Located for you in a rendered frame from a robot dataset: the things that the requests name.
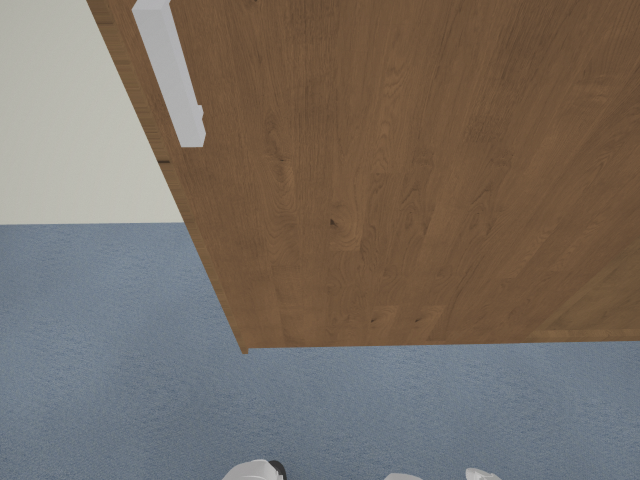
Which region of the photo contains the handle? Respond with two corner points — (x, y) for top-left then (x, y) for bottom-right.
(132, 0), (206, 147)

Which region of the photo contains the wardrobe door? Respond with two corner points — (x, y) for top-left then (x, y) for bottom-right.
(534, 235), (640, 331)
(107, 0), (640, 348)

